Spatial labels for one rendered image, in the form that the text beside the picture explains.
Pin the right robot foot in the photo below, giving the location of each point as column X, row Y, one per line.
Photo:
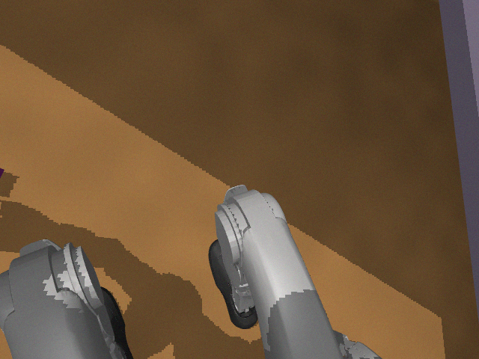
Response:
column 241, row 320

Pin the right robot hand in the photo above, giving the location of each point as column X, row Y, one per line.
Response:
column 353, row 350

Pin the left robot foot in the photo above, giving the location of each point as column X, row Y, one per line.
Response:
column 117, row 322

